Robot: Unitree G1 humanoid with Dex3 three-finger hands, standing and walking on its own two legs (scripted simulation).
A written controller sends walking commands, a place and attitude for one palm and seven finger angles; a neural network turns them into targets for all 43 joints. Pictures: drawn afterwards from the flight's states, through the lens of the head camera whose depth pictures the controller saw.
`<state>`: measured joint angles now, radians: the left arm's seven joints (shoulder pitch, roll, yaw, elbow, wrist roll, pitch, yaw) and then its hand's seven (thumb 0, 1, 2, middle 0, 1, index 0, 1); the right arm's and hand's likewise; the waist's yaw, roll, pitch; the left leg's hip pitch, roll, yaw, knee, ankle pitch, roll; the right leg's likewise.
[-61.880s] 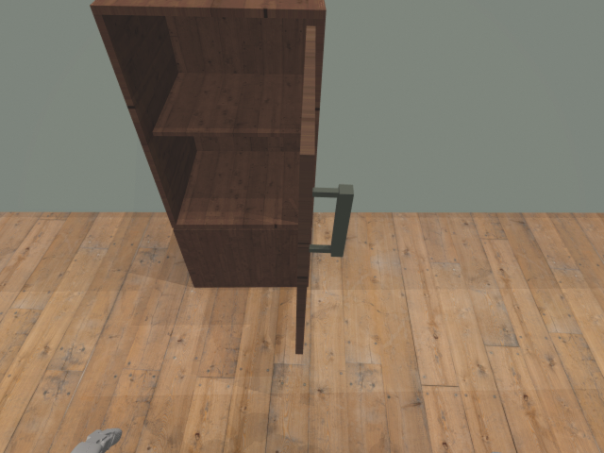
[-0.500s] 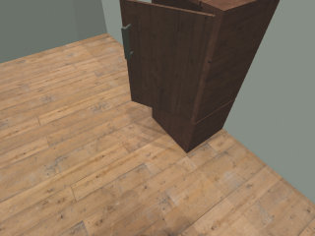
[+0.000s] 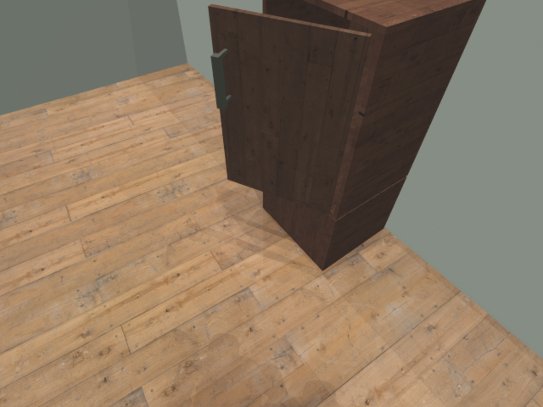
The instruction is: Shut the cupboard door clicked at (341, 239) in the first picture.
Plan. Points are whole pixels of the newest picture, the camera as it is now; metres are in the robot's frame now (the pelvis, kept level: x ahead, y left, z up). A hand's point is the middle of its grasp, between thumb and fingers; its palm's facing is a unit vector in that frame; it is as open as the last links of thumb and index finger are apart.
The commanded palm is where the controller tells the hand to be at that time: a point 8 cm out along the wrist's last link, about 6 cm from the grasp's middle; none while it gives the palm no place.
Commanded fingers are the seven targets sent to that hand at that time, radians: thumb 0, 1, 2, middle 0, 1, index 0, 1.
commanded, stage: walk to a spot facing it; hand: left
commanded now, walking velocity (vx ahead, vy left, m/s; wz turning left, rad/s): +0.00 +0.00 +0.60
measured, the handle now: (223, 79) +0.90 +0.18 +0.03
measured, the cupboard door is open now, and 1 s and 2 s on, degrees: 29 29 29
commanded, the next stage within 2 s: none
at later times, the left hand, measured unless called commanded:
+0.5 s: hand out of the picture +0.01 +0.24 -0.18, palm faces +0.25 -0.93 -0.26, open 7.4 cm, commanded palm none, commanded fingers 0.00 0.90 0.90 -0.20 -0.30 -0.20 -0.30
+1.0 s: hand out of the picture -0.08 +0.16 -0.17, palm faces +0.56 -0.78 -0.28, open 7.4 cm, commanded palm none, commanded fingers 0.00 0.90 0.90 -0.20 -0.30 -0.20 -0.30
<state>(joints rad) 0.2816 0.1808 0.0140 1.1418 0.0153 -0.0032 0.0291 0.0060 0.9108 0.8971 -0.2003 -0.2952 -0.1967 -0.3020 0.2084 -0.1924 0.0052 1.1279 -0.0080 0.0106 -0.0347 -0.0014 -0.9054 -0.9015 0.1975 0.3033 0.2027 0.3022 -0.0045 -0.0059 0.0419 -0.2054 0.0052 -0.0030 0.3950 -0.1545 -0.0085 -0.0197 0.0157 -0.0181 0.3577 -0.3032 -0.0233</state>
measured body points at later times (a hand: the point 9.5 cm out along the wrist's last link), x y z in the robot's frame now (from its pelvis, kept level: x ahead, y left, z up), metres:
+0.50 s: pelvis -0.02 +0.02 -0.01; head +0.03 +0.04 +0.44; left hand +0.00 +0.29 -0.16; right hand +0.07 -0.21 -0.15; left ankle +0.02 +0.12 -0.74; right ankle -0.02 -0.13 -0.67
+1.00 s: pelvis -0.01 -0.04 -0.01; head +0.04 -0.02 +0.44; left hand -0.11 +0.20 -0.14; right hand +0.20 -0.22 -0.16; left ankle -0.09 +0.08 -0.70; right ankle +0.02 -0.15 -0.74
